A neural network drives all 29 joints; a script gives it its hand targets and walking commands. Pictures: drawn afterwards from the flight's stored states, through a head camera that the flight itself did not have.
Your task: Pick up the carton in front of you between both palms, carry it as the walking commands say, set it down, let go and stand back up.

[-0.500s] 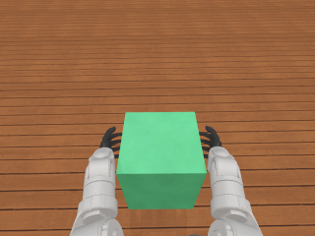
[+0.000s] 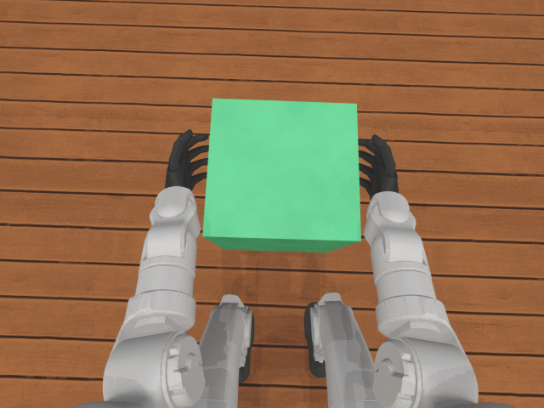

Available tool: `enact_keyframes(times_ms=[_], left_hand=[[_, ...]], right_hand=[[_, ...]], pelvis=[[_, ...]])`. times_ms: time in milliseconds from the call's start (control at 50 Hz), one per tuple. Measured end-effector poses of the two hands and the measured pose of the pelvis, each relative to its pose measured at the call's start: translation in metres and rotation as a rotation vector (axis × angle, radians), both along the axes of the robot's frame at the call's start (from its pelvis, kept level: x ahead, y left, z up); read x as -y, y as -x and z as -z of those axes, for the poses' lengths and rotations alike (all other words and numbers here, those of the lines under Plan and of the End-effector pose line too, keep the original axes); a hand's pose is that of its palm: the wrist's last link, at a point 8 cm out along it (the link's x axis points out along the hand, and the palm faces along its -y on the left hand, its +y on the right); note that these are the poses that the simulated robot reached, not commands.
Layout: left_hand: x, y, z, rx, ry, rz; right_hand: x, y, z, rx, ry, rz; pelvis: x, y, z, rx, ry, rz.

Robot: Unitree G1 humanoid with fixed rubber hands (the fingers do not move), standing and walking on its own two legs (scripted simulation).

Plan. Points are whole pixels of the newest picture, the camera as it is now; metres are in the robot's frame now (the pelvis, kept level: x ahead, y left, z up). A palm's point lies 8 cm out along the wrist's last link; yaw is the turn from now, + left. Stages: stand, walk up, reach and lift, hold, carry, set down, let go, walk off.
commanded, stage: set down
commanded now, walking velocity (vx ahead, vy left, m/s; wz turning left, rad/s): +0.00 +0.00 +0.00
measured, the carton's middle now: (279, 189) +0.43 +0.00 -0.16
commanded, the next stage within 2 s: none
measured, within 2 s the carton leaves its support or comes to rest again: rests again in 1.40 s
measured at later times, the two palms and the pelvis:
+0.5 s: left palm (210, 179) +0.47 +0.14 -0.22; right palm (361, 187) +0.46 -0.16 -0.22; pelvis -0.02 +0.00 -0.12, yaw +0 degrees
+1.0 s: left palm (223, 179) +0.52 +0.14 -0.37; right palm (344, 190) +0.49 -0.16 -0.37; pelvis -0.03 +0.00 -0.23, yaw +0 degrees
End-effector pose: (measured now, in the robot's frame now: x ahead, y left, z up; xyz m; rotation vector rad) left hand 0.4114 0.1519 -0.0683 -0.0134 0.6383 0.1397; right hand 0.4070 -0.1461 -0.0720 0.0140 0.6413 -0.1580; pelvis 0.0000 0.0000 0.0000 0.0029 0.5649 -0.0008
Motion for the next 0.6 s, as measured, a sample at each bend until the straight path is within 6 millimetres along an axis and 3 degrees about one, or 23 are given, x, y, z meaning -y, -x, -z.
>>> enact_keyframes(times_ms=[180, 380, 600], left_hand=[[-0.001, -0.023, 0.040, -0.045, 0.002, 0.002], [0.014, -0.046, 0.113, -0.052, -0.008, 0.043], [0.011, -0.069, 0.181, -0.053, -0.020, 0.054]], right_hand=[[-0.001, -0.024, 0.036, -0.046, 0.003, 0.006], [0.014, -0.037, 0.108, -0.052, 0.004, 0.036], [0.012, -0.058, 0.179, -0.054, -0.004, 0.035]], pelvis=[[-0.001, 0.006, 0.040, -0.092, 0.017, -0.019], [0.000, 0.015, 0.091, -0.199, 0.010, -0.007], [0.006, 0.024, 0.147, -0.241, 0.007, -0.009]])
